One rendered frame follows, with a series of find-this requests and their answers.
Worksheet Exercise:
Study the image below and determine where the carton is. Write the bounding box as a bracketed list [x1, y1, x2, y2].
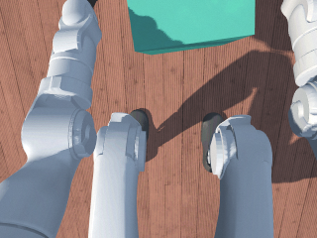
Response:
[127, 0, 256, 56]

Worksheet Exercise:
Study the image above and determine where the left robot foot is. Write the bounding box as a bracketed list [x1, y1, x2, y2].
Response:
[130, 109, 150, 142]

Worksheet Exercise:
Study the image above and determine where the robot right forearm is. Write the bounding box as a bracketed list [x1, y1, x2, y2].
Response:
[280, 0, 317, 87]

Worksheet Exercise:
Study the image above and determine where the left robot upper arm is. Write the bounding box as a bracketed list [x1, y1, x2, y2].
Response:
[0, 107, 97, 238]

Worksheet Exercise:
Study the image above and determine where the robot left forearm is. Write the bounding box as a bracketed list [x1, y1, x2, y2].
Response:
[21, 0, 102, 151]

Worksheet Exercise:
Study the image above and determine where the right robot thigh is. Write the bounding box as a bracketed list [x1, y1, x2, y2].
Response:
[210, 124, 274, 238]

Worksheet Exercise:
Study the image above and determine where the right robot upper arm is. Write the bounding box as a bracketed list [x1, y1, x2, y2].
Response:
[288, 80, 317, 161]

